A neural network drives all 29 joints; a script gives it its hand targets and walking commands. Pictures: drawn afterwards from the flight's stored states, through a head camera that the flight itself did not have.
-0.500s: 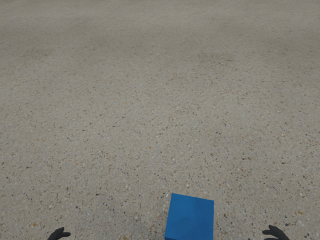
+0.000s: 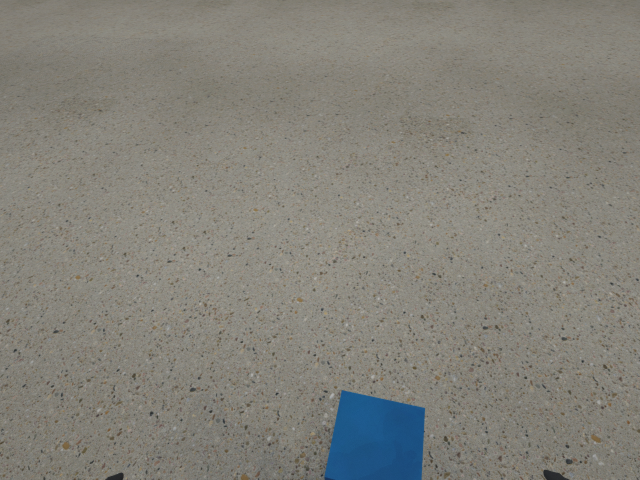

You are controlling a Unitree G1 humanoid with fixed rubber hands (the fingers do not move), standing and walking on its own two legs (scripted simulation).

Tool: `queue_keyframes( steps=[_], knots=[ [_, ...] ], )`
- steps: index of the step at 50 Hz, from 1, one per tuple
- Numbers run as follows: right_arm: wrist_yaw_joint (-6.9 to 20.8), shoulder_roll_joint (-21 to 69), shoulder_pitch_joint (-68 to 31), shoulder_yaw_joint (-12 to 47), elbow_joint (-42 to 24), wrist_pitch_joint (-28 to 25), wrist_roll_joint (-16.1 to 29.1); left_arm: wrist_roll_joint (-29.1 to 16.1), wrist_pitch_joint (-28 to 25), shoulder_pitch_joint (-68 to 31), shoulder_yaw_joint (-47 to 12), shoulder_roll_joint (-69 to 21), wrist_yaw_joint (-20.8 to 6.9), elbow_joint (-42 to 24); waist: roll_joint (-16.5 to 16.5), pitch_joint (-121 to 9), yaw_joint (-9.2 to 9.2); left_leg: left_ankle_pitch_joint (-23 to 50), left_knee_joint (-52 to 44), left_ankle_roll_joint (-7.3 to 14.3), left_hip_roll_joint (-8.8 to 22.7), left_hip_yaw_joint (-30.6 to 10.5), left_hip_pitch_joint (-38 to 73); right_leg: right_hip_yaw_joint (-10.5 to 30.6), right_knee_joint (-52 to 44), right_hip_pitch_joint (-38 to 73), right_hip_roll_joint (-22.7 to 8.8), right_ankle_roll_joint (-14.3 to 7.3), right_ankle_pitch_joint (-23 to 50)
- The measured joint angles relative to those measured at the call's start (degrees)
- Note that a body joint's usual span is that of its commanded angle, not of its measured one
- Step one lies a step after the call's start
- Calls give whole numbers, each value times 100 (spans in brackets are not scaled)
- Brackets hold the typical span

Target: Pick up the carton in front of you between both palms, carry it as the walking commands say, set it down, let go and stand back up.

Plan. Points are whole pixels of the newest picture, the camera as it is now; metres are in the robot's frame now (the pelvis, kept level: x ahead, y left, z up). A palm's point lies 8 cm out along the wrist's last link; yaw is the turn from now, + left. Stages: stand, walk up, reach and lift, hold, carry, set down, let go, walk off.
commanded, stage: stand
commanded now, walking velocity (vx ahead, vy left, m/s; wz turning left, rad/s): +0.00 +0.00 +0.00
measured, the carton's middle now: (374, 456) +0.35 -0.09 -0.65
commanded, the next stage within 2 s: none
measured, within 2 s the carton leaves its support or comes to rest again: neither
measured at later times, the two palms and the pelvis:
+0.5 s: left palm out of the picture +0.08 +0.31 -0.09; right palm out of the picture +0.07 -0.30 -0.11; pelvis -0.02 +0.00 +0.00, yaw +0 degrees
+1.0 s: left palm out of the picture +0.08 +0.31 -0.09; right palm out of the picture +0.07 -0.31 -0.11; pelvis -0.02 +0.00 +0.01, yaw +0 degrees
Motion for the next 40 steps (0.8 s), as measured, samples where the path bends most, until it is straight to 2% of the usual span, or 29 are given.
queue_keyframes(
  steps=[40],
  knots=[
    [72,-125,-114,74,772,-50,70,-75,-36,-197,-106,205,-46,780,-80,106,2,345,-407,10,-9,12,155,20,-468,187,-23,16,375]
  ],
)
